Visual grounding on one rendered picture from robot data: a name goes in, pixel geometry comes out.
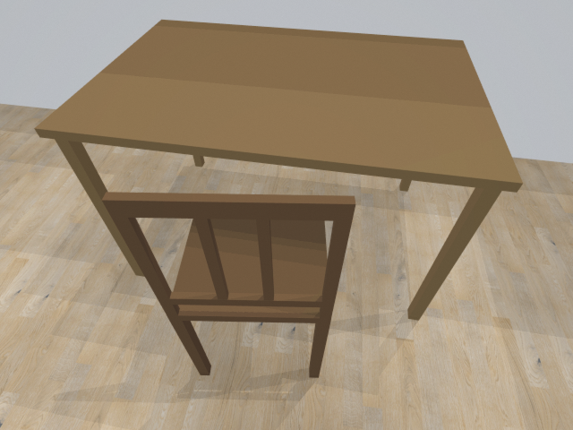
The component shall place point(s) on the table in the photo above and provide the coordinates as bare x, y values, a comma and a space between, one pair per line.
377, 105

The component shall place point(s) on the chair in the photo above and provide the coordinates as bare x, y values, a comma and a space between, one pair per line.
259, 258

